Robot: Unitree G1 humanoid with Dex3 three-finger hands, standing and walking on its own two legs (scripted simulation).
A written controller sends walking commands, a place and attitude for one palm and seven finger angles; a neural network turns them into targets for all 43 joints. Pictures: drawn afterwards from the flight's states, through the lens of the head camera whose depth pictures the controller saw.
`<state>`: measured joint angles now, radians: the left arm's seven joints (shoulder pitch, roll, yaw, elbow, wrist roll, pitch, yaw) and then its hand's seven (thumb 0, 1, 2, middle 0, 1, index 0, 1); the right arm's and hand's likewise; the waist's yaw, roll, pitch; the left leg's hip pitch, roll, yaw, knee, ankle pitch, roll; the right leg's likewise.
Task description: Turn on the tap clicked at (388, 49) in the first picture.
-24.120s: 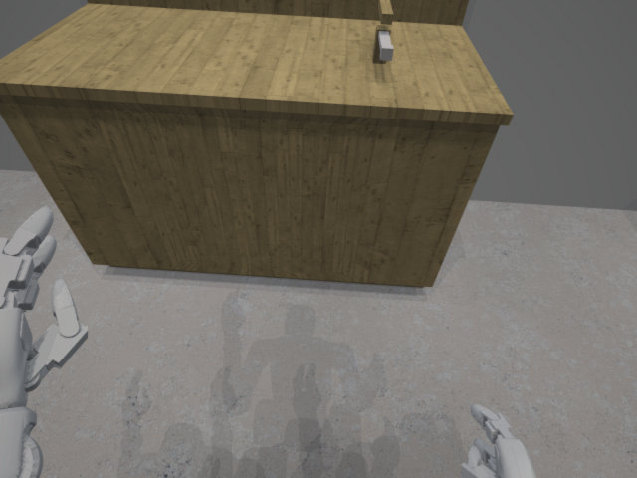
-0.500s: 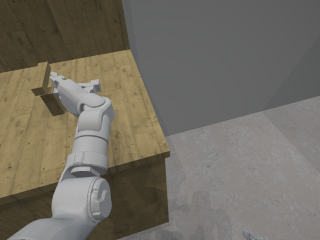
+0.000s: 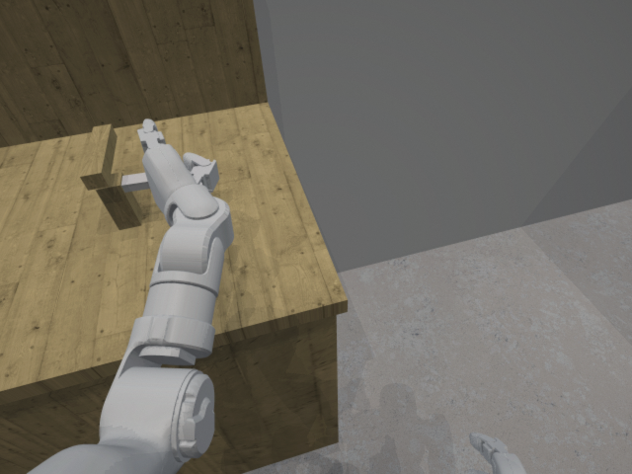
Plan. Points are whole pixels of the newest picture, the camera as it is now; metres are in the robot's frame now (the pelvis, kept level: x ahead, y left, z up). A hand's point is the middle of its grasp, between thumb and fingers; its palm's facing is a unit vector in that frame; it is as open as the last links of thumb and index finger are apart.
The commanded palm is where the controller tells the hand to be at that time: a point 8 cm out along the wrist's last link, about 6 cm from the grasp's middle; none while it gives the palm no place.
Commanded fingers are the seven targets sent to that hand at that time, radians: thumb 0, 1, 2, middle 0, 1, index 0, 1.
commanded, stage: draw the hand back beside the body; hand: left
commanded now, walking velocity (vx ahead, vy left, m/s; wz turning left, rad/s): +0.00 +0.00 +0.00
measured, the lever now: (204, 172) +0.53 +0.22 +0.12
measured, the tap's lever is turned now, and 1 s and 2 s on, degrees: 85 85 85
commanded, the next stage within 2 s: step back with the hand held close in 1.38 s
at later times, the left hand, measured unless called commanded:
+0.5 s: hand (157, 256) +0.29 +0.19 +0.18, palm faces +0.25 -0.94 -0.22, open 7.7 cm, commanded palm +0.25 +0.24 +0.18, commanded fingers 0.00 0.90 0.90 -0.18 -0.24 -0.18 -0.24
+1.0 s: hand (76, 332) +0.21 +0.25 +0.16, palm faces +0.37 -0.87 -0.31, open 7.5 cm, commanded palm +0.16 +0.29 +0.17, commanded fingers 0.00 0.90 0.90 -0.20 -0.30 -0.20 -0.30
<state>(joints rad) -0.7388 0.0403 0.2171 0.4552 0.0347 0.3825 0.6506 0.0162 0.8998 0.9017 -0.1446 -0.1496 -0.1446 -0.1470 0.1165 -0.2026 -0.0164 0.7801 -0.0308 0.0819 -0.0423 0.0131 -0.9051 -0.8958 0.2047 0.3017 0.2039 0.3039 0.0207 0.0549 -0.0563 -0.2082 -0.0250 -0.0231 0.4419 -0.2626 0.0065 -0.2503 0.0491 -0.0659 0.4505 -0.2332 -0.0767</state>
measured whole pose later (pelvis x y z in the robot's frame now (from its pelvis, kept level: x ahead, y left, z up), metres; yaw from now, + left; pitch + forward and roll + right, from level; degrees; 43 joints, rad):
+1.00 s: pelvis -0.02 +0.02 +0.01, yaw -1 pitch -7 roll +0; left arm 0.30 0.31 0.22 -0.27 -0.08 -0.11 0.12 0.01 0.89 0.90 -0.20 -0.29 -0.20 -0.28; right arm 0.16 -0.23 -0.01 0.68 -0.01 -0.03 -0.04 0.02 -0.90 -0.90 0.20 0.30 0.20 0.30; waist 0.06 0.08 0.07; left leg 0.00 -0.02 -0.01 0.32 -0.20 0.03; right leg -0.03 0.05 -0.04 0.28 -0.14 -0.06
